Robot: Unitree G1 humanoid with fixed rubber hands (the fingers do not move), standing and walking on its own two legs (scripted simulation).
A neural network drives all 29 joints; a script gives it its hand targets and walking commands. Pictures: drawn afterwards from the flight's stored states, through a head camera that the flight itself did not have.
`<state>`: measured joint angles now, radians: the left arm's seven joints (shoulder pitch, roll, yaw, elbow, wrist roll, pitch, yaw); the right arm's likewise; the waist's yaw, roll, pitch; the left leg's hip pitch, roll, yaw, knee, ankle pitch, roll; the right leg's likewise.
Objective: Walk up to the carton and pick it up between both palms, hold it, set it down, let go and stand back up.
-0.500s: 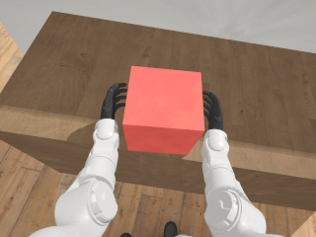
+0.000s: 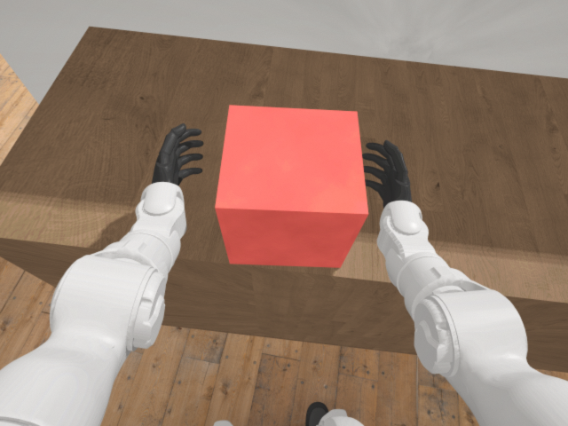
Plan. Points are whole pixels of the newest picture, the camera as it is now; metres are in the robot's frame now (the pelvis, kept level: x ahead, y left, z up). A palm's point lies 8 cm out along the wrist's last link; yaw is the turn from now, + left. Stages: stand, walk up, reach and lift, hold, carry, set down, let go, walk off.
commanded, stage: set down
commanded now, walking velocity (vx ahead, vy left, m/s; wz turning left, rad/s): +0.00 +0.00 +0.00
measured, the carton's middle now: (289, 192) +0.46 -0.01 +0.00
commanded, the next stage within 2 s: none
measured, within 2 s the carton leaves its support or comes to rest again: neither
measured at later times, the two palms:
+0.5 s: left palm (152, 150) +0.46 +0.17 +0.10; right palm (429, 163) +0.44 -0.19 +0.09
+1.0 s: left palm (134, 155) +0.43 +0.18 +0.12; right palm (436, 164) +0.42 -0.19 +0.12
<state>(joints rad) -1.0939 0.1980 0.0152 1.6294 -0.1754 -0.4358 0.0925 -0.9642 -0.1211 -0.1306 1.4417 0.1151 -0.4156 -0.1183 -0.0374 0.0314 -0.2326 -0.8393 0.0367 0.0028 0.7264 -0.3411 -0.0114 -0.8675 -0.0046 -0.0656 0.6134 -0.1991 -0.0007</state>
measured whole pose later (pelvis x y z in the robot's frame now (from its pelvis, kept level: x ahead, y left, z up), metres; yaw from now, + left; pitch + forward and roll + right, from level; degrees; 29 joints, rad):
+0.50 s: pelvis -0.02 -0.01 +0.00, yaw +1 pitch +25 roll -1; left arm -1.15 0.29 -0.14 1.47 -0.36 -0.25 0.05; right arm -1.04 -0.22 -0.02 1.27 0.30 -0.16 -0.09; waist -0.05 0.00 -0.26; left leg -0.83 0.02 0.00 0.66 -0.27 -0.02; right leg -0.87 -0.01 -0.07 0.58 -0.15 -0.01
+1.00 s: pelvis +0.00 -0.01 +0.03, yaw +1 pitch +11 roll -1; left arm -0.89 0.25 0.04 1.18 -0.14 -0.10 0.00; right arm -0.83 -0.19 0.03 1.12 0.32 -0.10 -0.16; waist -0.03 -0.02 -0.11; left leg -0.38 0.03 0.00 0.42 -0.22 -0.03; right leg -0.42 0.00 -0.08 0.34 -0.10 -0.02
